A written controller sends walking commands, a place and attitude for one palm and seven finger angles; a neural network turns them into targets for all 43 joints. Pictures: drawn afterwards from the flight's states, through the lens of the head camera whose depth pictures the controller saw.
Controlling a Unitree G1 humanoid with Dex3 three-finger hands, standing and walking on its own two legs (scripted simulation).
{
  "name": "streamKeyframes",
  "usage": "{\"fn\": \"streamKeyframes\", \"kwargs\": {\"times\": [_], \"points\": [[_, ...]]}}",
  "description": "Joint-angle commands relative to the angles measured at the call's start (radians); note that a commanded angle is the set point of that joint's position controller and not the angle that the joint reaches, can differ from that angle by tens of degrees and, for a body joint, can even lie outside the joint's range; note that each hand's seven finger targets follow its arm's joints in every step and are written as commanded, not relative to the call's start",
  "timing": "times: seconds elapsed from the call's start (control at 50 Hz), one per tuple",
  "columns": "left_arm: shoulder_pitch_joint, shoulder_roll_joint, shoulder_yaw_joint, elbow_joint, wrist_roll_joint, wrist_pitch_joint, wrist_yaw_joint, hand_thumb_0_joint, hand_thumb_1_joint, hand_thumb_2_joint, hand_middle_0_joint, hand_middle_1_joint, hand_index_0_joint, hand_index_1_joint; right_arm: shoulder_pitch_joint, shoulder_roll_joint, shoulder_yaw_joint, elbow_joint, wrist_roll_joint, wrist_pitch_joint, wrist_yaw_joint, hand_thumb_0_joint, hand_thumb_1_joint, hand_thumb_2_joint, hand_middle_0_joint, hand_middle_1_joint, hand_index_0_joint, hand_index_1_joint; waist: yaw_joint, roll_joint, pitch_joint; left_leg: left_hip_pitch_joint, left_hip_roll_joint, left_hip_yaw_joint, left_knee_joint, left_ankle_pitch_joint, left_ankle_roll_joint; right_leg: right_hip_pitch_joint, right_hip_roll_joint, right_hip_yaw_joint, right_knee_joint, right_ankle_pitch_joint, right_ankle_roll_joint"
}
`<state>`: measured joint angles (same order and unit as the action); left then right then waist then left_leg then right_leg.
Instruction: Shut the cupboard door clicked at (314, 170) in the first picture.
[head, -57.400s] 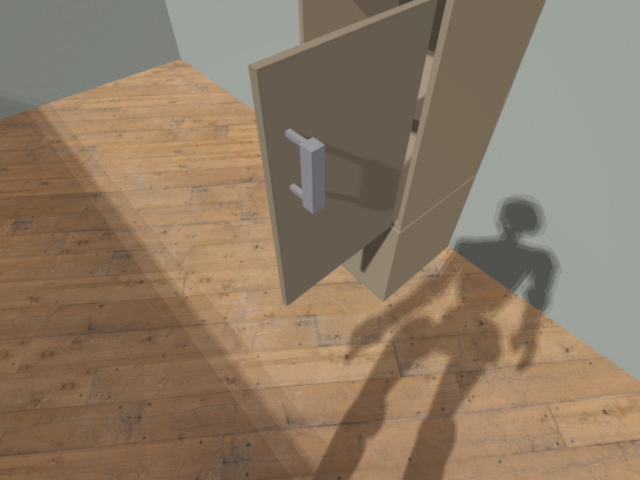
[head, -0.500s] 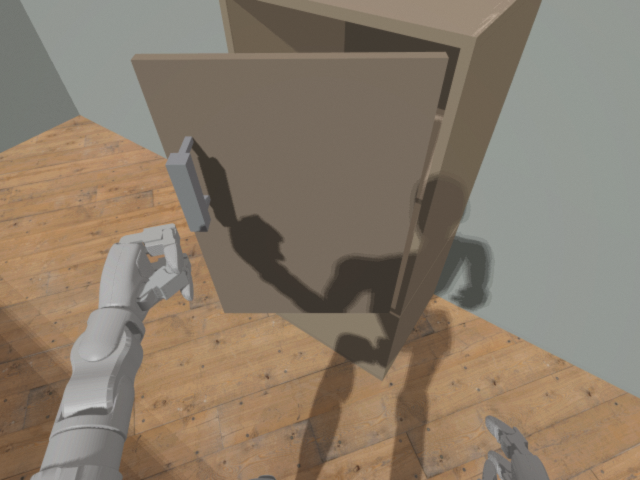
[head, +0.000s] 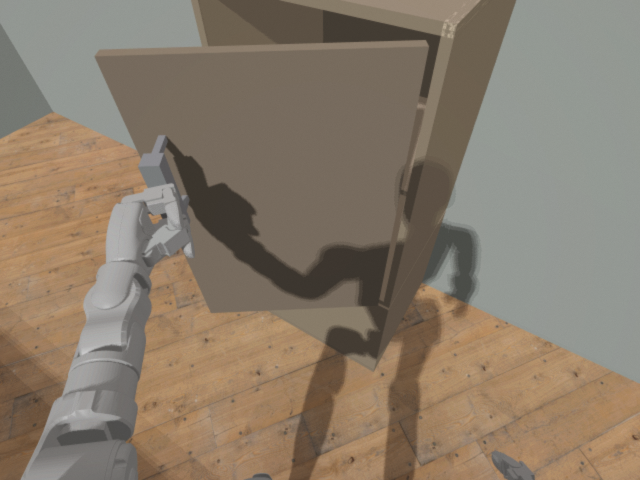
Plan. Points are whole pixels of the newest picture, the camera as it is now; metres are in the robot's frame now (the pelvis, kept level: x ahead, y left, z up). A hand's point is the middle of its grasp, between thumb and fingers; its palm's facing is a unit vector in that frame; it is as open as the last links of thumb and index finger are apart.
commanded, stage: bring the fist close to the handle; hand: left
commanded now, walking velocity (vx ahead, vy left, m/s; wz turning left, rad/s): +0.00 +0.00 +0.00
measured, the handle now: (170, 185) +0.49 +0.23 +0.10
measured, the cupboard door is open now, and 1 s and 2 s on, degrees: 34 27 14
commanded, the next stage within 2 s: push the door shut along its arc in 0.26 s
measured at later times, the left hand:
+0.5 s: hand (184, 228) +0.40 +0.19 +0.11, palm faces +0.05 -1.00 -0.02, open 3.1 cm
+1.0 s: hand (192, 197) +0.45 +0.19 +0.11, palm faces -0.09 -1.00 -0.02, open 3.1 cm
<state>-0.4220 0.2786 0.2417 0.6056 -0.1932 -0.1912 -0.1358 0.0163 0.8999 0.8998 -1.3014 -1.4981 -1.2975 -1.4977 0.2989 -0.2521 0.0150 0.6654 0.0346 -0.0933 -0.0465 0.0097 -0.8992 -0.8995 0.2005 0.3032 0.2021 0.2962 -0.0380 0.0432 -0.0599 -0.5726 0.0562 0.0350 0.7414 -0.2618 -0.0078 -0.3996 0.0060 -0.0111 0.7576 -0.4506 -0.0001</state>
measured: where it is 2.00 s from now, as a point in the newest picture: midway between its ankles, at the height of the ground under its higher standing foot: outside the picture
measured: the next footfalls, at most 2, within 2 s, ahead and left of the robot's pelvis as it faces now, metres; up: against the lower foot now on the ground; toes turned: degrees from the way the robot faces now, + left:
none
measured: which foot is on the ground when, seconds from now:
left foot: down 0.00-1.00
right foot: down 0.00-1.00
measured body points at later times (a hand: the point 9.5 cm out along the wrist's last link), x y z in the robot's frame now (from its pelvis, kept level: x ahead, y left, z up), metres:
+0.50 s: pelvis +0.00 +0.00 +0.00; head +0.02 +0.00 +0.45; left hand +0.39 +0.24 +0.11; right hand +0.12 -0.25 -0.11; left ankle +0.07 +0.13 -0.71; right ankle -0.04 -0.12 -0.71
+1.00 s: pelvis -0.01 +0.01 -0.02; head +0.05 +0.02 +0.43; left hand +0.45 +0.24 +0.12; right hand +0.04 -0.26 -0.13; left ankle +0.07 +0.13 -0.71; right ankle -0.04 -0.12 -0.71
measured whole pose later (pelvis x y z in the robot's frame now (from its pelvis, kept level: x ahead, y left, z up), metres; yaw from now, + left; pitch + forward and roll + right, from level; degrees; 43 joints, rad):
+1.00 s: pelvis -0.01 +0.01 -0.02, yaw +1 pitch +11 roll -2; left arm -0.83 0.43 0.26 1.07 -0.18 -0.27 -0.31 0.02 0.90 0.90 -1.31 -1.50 -1.31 -1.50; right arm 0.35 -0.28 0.00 0.70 0.03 -0.06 -0.05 0.01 -0.90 -0.90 0.20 0.30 0.20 0.30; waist -0.11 0.04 -0.06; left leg -0.76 0.06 0.01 0.85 -0.28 0.01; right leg -0.56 0.01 -0.03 0.84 -0.46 0.01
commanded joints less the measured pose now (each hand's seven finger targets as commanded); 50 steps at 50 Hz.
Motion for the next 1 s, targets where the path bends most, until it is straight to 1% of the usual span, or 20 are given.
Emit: {"fn": "streamKeyframes", "kwargs": {"times": [0.0,0.12,0.18,0.22,0.26,0.28,0.34,0.38,0.5,0.56,0.58,0.66,0.68,0.74,0.78,0.8,0.82,0.9,0.92,0.98], "points": [[-0.279,0.209,0.071,-0.222,-0.023,-0.077,-0.016,0.000,0.900,0.900,-1.300,-1.500,-1.300,-1.500,-0.042,-0.138,-0.056,-0.147,0.006,-0.035,-0.004,0.000,-0.900,-0.900,0.200,0.300,0.200,0.300,0.021,-0.057,-0.282,0.288,-0.051,-0.011,-0.059,0.167,0.042,-0.043,0.023,-0.003,-0.132,0.414,0.007],[-0.406,0.181,0.024,-0.270,-0.026,-0.094,-0.014,0.000,0.900,0.900,-1.300,-1.500,-1.300,-1.500,-0.041,-0.136,-0.059,-0.130,0.009,-0.037,-0.016,0.000,-0.900,-0.900,0.200,0.300,0.200,0.300,-0.015,-0.014,-0.270,0.320,-0.046,-0.020,-0.058,0.117,0.041,-0.102,0.029,-0.006,-0.142,0.335,0.005],[-0.394,0.214,0.049,-0.230,-0.019,-0.094,-0.009,0.000,0.900,0.900,-1.300,-1.500,-1.300,-1.500,-0.032,-0.143,-0.059,-0.119,0.006,-0.034,-0.022,0.000,-0.900,-0.900,0.200,0.300,0.200,0.300,-0.012,-0.023,-0.269,0.316,-0.045,-0.026,-0.056,0.110,0.042,-0.106,0.031,-0.008,-0.143,0.315,0.004],[-0.425,0.182,0.020,-0.211,-0.019,-0.091,-0.012,0.000,0.900,0.900,-1.300,-1.500,-1.300,-1.500,-0.041,-0.137,-0.055,-0.119,0.009,-0.035,-0.020,0.000,-0.900,-0.900,0.200,0.300,0.200,0.300,-0.017,-0.020,-0.264,0.312,-0.045,-0.029,-0.062,0.091,0.039,-0.121,0.028,-0.010,-0.143,0.293,0.003],[-0.427,0.200,0.036,-0.194,-0.016,-0.090,-0.010,0.000,0.900,0.900,-1.300,-1.500,-1.300,-1.500,-0.038,-0.140,-0.055,-0.119,0.008,-0.034,-0.020,0.000,-0.900,-0.900,0.200,0.300,0.200,0.300,-0.007,0.009,-0.280,0.322,-0.044,-0.034,-0.062,0.091,0.035,-0.124,0.029,-0.012,-0.138,0.281,-0.004],[-0.425,0.216,0.045,-0.184,-0.012,-0.091,-0.007,0.000,0.900,0.900,-1.300,-1.500,-1.300,-1.500,-0.031,-0.144,-0.056,-0.117,0.006,-0.033,-0.021,0.000,-0.900,-0.900,0.200,0.300,0.200,0.300,-0.011,-0.021,-0.282,0.316,-0.043,-0.035,-0.058,0.090,0.039,-0.117,0.030,-0.013,-0.138,0.277,-0.001],[-0.440,0.176,0.018,-0.176,-0.014,-0.088,-0.004,0.000,0.900,0.900,-1.300,-1.500,-1.300,-1.500,-0.038,-0.136,-0.055,-0.125,0.009,-0.033,-0.016,0.000,-0.900,-0.900,0.200,0.300,0.200,0.300,-0.009,0.000,-0.288,0.328,-0.040,-0.036,-0.061,0.092,0.034,-0.129,0.031,-0.019,-0.134,0.278,-0.003],[-0.426,0.235,0.059,-0.126,-0.009,-0.085,-0.006,0.000,0.900,0.900,-1.300,-1.500,-1.300,-1.500,-0.025,-0.148,-0.053,-0.120,0.005,-0.028,-0.018,0.000,-0.900,-0.900,0.200,0.300,0.200,0.300,-0.012,-0.045,-0.269,0.295,-0.044,-0.032,-0.054,0.084,0.041,-0.119,0.030,-0.010,-0.141,0.278,0.001],[-0.541,0.263,0.060,-0.095,-0.010,-0.109,-0.057,0.000,0.900,0.900,-1.300,-1.500,-1.300,-1.500,-0.014,-0.149,-0.052,-0.122,0.005,-0.018,-0.018,0.000,-0.900,-0.900,0.200,0.300,0.200,0.300,-0.022,0.004,-0.322,0.320,-0.045,-0.035,-0.037,0.125,0.038,-0.121,0.029,-0.005,-0.119,0.327,-0.005],[-0.588,0.232,0.028,-0.050,-0.017,-0.111,-0.085,0.000,0.900,0.900,-1.300,-1.500,-1.300,-1.500,0.000,-0.150,-0.056,-0.115,0.008,-0.018,-0.016,0.000,-0.900,-0.900,0.200,0.300,0.200,0.300,-0.040,-0.006,-0.313,0.328,-0.042,-0.041,-0.030,0.130,0.036,-0.153,0.034,-0.013,-0.114,0.330,-0.005],[-0.565,0.257,0.053,-0.009,-0.019,-0.107,-0.090,0.000,0.900,0.900,-1.300,-1.500,-1.300,-1.500,0.015,-0.157,-0.057,-0.110,0.005,-0.015,-0.017,0.000,-0.900,-0.900,0.200,0.300,0.200,0.300,-0.034,-0.039,-0.310,0.307,-0.043,-0.040,-0.025,0.128,0.040,-0.142,0.036,-0.013,-0.116,0.326,-0.005],[-0.686,0.266,0.037,0.077,-0.016,-0.103,-0.119,0.000,0.900,0.900,-1.300,-1.500,-1.300,-1.500,0.030,-0.162,-0.057,-0.097,0.008,-0.006,-0.019,0.000,-0.900,-0.900,0.200,0.300,0.200,0.300,-0.062,-0.033,-0.268,0.271,-0.043,-0.044,-0.021,0.087,0.040,-0.194,0.032,-0.010,-0.115,0.287,-0.001],[-0.696,0.296,0.060,0.088,-0.014,-0.111,-0.121,0.000,0.900,0.900,-1.300,-1.500,-1.300,-1.500,0.042,-0.167,-0.059,-0.093,0.006,-0.005,-0.020,0.000,-0.900,-0.900,0.200,0.300,0.200,0.300,-0.056,-0.030,-0.284,0.273,-0.044,-0.045,-0.012,0.097,0.043,-0.188,0.034,-0.009,-0.111,0.288,-0.005],[-0.779,0.259,0.013,0.141,-0.008,-0.119,-0.141,0.000,0.900,0.900,-1.300,-1.500,-1.300,-1.500,0.052,-0.167,-0.061,-0.083,0.005,-0.004,-0.018,0.000,-0.900,-0.900,0.200,0.300,0.200,0.300,-0.082,0.010,-0.291,0.286,-0.040,-0.055,-0.004,0.073,0.039,-0.250,0.034,-0.013,-0.103,0.247,-0.005],[-0.804,0.305,0.047,0.190,-0.005,-0.129,-0.150,0.000,0.900,0.900,-1.300,-1.500,-1.300,-1.500,0.077,-0.179,-0.065,-0.069,0.001,-0.003,-0.019,0.000,-0.900,-0.900,0.200,0.300,0.200,0.300,-0.088,-0.028,-0.305,0.268,-0.040,-0.059,0.011,0.076,0.045,-0.251,0.036,-0.011,-0.099,0.245,-0.005],[-0.822,0.320,0.044,0.193,-0.001,-0.135,-0.158,0.000,0.900,0.900,-1.300,-1.500,-1.300,-1.500,0.076,-0.183,-0.064,-0.069,0.002,-0.001,-0.018,0.000,-0.900,-0.900,0.200,0.300,0.200,0.300,-0.086,0.003,-0.327,0.269,-0.038,-0.065,0.010,0.072,0.040,-0.259,0.033,-0.011,-0.089,0.234,-0.008],[-0.861,0.285,0.010,0.202,0.000,-0.137,-0.167,0.000,0.900,0.900,-1.300,-1.500,-1.300,-1.500,0.078,-0.179,-0.064,-0.065,0.002,-0.003,-0.017,0.000,-0.900,-0.900,0.200,0.300,0.200,0.300,-0.101,0.019,-0.327,0.281,-0.036,-0.068,0.014,0.067,0.039,-0.285,0.034,-0.013,-0.086,0.223,-0.007],[-0.902,0.341,0.052,0.228,-0.001,-0.152,-0.185,0.000,0.900,0.900,-1.300,-1.500,-1.300,-1.500,0.103,-0.193,-0.070,-0.056,-0.003,-0.003,-0.016,0.000,-0.900,-0.900,0.200,0.300,0.200,0.300,-0.099,0.029,-0.382,0.295,-0.029,-0.084,0.028,0.083,0.037,-0.304,0.039,-0.019,-0.068,0.213,-0.013],[-0.929,0.306,0.019,0.230,0.000,-0.152,-0.190,0.000,0.900,0.900,-1.300,-1.500,-1.300,-1.500,0.105,-0.189,-0.070,-0.056,-0.002,-0.004,-0.015,0.000,-0.900,-0.900,0.200,0.300,0.200,0.300,-0.114,0.046,-0.382,0.305,-0.027,-0.086,0.031,0.082,0.036,-0.327,0.041,-0.021,-0.066,0.206,-0.013],[-0.959,0.331,0.042,0.234,0.005,-0.158,-0.189,0.000,0.900,0.900,-1.300,-1.500,-1.300,-1.500,0.128,-0.195,-0.074,-0.049,-0.007,-0.007,-0.013,0.000,-0.900,-0.900,0.200,0.300,0.200,0.300,-0.112,0.051,-0.408,0.319,-0.024,-0.100,0.040,0.098,0.036,-0.340,0.046,-0.029,-0.053,0.198,-0.018]]}}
